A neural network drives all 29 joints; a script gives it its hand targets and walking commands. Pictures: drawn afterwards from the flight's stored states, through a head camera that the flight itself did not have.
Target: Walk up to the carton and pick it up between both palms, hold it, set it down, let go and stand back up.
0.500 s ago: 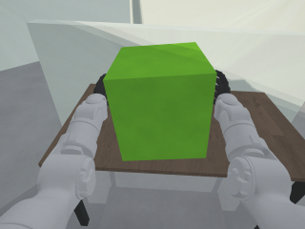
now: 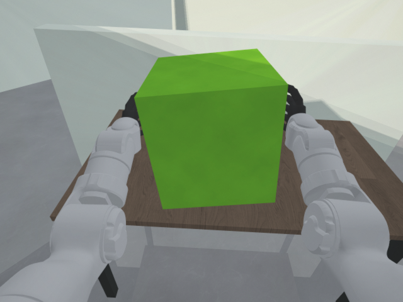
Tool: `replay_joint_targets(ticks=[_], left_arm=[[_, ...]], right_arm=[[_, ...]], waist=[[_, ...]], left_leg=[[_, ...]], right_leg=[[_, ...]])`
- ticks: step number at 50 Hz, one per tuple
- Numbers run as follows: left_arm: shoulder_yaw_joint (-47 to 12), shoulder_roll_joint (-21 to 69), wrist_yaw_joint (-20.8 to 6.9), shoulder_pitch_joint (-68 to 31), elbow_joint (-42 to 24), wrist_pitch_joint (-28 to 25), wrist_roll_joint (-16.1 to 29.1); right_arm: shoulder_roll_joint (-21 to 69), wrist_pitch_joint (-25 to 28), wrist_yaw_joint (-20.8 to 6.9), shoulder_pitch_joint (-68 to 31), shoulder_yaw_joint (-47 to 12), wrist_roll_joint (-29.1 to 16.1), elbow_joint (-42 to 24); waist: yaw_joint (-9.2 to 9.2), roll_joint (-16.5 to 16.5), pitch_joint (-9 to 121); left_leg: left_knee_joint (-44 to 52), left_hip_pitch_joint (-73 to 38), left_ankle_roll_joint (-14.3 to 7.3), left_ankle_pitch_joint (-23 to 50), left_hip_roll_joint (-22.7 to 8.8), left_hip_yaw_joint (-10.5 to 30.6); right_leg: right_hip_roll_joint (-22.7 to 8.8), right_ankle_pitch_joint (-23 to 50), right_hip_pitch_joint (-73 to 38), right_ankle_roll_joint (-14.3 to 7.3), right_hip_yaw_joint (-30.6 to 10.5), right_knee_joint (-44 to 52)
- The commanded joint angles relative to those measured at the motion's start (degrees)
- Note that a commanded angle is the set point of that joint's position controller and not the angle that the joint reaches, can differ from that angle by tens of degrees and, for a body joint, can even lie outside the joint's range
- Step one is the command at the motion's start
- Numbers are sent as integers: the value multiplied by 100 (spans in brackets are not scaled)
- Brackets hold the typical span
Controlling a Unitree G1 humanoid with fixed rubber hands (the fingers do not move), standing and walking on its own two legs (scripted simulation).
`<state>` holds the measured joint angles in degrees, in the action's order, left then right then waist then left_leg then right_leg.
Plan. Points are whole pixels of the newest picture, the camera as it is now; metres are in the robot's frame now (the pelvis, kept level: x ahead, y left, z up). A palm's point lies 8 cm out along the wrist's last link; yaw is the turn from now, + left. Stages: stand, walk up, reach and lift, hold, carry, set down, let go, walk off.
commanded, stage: reach and lift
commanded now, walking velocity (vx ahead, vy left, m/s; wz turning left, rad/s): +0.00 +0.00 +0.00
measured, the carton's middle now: (212, 124) +0.45 +0.00 +0.18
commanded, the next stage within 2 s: hold in 0.18 s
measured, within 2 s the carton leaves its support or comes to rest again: neither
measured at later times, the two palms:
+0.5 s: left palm (127, 119) +0.38 +0.17 +0.23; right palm (299, 111) +0.39 -0.16 +0.26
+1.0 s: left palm (125, 118) +0.38 +0.17 +0.23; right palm (302, 104) +0.38 -0.16 +0.27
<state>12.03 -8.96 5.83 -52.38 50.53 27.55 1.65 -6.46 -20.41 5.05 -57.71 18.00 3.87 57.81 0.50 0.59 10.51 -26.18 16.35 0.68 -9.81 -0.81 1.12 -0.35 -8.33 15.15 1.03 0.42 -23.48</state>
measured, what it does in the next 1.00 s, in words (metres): stands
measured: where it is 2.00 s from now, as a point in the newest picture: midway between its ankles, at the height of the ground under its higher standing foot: outside the picture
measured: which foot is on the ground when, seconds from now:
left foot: down 0.00-1.00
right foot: down 0.00-1.00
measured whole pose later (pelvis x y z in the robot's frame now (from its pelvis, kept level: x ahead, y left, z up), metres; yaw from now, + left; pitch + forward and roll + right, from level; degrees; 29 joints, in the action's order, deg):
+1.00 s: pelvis +0.00 +0.00 +0.00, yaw +0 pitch -2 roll -1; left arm 12.1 -8.8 5.6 -51.5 41.4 36.7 1.4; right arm -8.6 -30.2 6.7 -59.6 13.2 -2.2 50.8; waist 0.5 0.6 11.2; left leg -26.2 14.8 0.5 -9.7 -0.8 1.1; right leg -0.3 -8.2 13.6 1.0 0.4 -23.4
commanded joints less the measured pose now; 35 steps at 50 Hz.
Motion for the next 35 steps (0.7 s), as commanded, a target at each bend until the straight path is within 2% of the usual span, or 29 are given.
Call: replay_joint_targets(ticks=[1, 2, 3, 4, 5, 6, 7, 8, 9, 11, 12, 13, 14, 15, 16, 18, 22, 23, 24, 25, 27, 28, 29, 30, 31, 32, 33, 34, 35], left_arm=[[-1184, 4055, -830, -5447, -2462, -119, 91], [-1271, 4148, -829, -5372, -2589, -83, 102], [-1134, 4046, -841, -5343, -2371, -29, -15], [-1250, 4139, -832, -5353, -2706, -29, 90], [-1188, 4089, -838, -5359, -2584, 16, 45], [-1340, 4156, -842, -5255, -2810, 35, 129], [-1320, 4084, -842, -5181, -2812, 51, 157], [-1192, 4046, -854, -5196, -2575, 96, 46], [-1307, 4080, -864, -5296, -2882, 85, 168], [-1334, 4002, -875, -5389, -2905, 128, 134], [-1490, 4095, -874, -5313, -3146, 144, 230], [-1372, 4023, -885, -5260, -3155, 178, 207], [-1432, 4021, -889, -5260, -3153, 211, 229], [-1347, 3971, -920, -5149, -3069, 268, 171], [-1476, 4095, -922, -5177, -3207, 305, 226], [-1295, 3974, -952, -5051, -2989, 374, 112], [-1286, 3952, -982, -5252, -3000, 482, 81], [-1157, 3826, -998, -5147, -2916, 504, 29], [-1118, 3830, -995, -5308, -2921, 518, 2], [-1174, 3901, -988, -5308, -2930, 531, 6], [-1274, 3842, -958, -5446, -3287, 515, 193], [-1341, 3924, -952, -5504, -3289, 544, 176], [-1324, 3901, -949, -5492, -3344, 541, 220], [-1380, 3907, -944, -5509, -3401, 551, 203], [-1359, 3885, -942, -5432, -3386, 573, 213], [-1262, 3830, -943, -5405, -3314, 597, 170], [-1374, 3905, -927, -5414, -3405, 600, 258], [-1398, 3928, -944, -5501, -3441, 612, 245], [-1335, 3855, -955, -5378, -3394, 642, 193]], right_arm=[[3871, 264, -928, -4943, -2387, -1724, -1587], [3855, 252, -895, -4764, -2381, -1735, -1563], [3784, 209, -897, -4726, -2298, -1735, -1322], [3844, 227, -883, -4817, -2442, -1851, -1661], [3767, 163, -885, -4769, -2391, -1809, -1482], [3764, 141, -870, -4540, -2448, -1860, -1566], [3795, 147, -833, -4658, -2596, -1952, -1827], [3768, 88, -844, -4750, -2521, -1923, -1643], [3811, 96, -830, -4731, -2560, -2032, -1828], [3834, 24, -797, -4633, -2586, -2008, -1759], [3848, 9, -787, -4647, -2706, -2119, -2004], [3910, -39, -740, -4692, -2755, -2154, -2052], [3859, -62, -732, -4621, -2755, -2196, -2093], [3829, -123, -714, -4555, -2743, -2223, -2020], [3795, -133, -714, -4627, -2766, -2248, -2241], [3847, -215, -671, -4696, -2842, -2264, -2219], [3798, -364, -692, -4704, -2737, -2282, -2039], [3853, -390, -701, -4732, -2806, -2284, -2054], [3826, -399, -709, -4882, -2763, -2322, -2025], [3759, -415, -730, -4788, -2697, -2290, -1873], [3910, -446, -724, -4907, -2866, -2406, -2219], [3807, -447, -761, -4921, -2828, -2468, -2121], [3883, -474, -737, -4948, -2859, -2457, -2220], [3851, -495, -730, -4891, -2873, -2472, -2272], [3922, -508, -711, -4850, -2906, -2466, -2289], [3905, -524, -705, -4931, -2939, -2535, -2318], [3940, -505, -706, -5029, -3007, -2579, -2495], [3904, -575, -696, -4814, -2888, -2533, -2236], [3899, -565, -690, -4901, -2957, -2588, -2359]], waist=[[-215, -166, 2279], [-162, -251, 2348], [-156, -285, 2037], [-142, -257, 2327], [-163, -296, 2289], [-56, -333, 2368], [-160, -230, 2450], [-178, -212, 2223], [-132, -237, 2488], [-124, -277, 2350], [-74, -335, 2608], [-102, -194, 2593], [-78, -304, 2516], [-70, -205, 2315], [-14, -286, 2518], [-130, -106, 2226], [-62, -262, 2015], [-156, -133, 1965], [-200, -183, 1959], [-120, -280, 1950], [-159, -209, 2325], [-128, -358, 2326], [-159, -249, 2363], [-120, -331, 2388], [-126, -254, 2389], [-229, -221, 2411], [-206, -224, 2583], [-100, -338, 2342], [-173, -273, 2341]], left_leg=[[914, -904, 179, 630, 201, -37], [877, -941, 223, 717, 201, -49], [962, -805, 187, 535, 189, -41], [902, -939, 189, 809, 188, -36], [902, -962, 203, 738, 197, -38], [864, -1054, 244, 867, 196, -19], [818, -1002, 199, 1026, 232, -44], [893, -936, 172, 801, 221, -19], [818, -1015, 201, 990, 236, -23], [825, -860, 182, 906, 244, -8], [792, -971, 217, 1029, 245, -17], [785, -977, 162, 1051, 259, -30], [785, -933, 187, 1117, 270, -15], [794, -946, 166, 1073, 271, -4], [782, -1001, 194, 1148, 261, 22], [849, -760, 95, 860, 272, 10], [990, -512, 67, 372, 251, 27], [1014, -400, -8, 233, 286, -19], [1082, -323, -24, 74, 258, 27], [1109, -326, 28, 58, 216, 76], [971, -480, 13, 419, 260, 30], [993, -592, 85, 395, 240, 55], [963, -537, 70, 471, 243, 51], [946, -569, 100, 533, 263, 36], [929, -551, 78, 516, 280, 36], [907, -578, 30, 515, 282, 18], [897, -569, 36, 574, 274, 51], [932, -569, 90, 486, 265, 48], [915, -519, 47, 582, 270, 50]], right_leg=[[413, 237, -1423, -121, 0, 655], [412, 407, -1500, -125, -15, 629], [389, 227, -1465, -131, -32, 673], [401, 482, -1589, -114, -54, 624], [409, 399, -1525, -146, -58, 653], [410, 597, -1622, -152, -69, 652], [414, 744, -1737, -104, -78, 617], [425, 426, -1553, -125, -68, 674], [430, 662, -1659, -105, -62, 612], [415, 626, -1693, -121, -90, 619], [434, 778, -1776, -121, -89, 575], [415, 841, -1887, -80, -109, 597], [417, 851, -1837, -88, -103, 585], [425, 808, -1785, -74, -103, 620], [427, 899, -1819, -102, -115, 616], [427, 659, -1818, -85, -126, 645], [393, 384, -1825, -126, -176, 631], [388, 295, -1832, -106, -180, 642], [398, 165, -1781, -112, -186, 624], [419, 250, -1763, -124, -153, 572], [415, 483, -1880, -120, -206, 579], [444, 401, -1746, -139, -170, 563], [453, 477, -1829, -119, -156, 549], [452, 504, -1823, -137, -161, 566], [433, 506, -1853, -107, -176, 575], [435, 487, -1812, -103, -186, 585], [457, 553, -1847, -112, -181, 549], [433, 443, -1743, -120, -177, 576], [436, 564, -1800, -124, -199, 581]])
